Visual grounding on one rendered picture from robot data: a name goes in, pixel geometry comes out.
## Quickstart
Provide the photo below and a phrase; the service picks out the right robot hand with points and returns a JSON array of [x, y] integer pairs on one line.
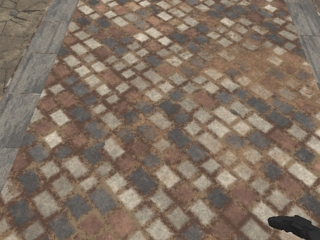
[[296, 224]]

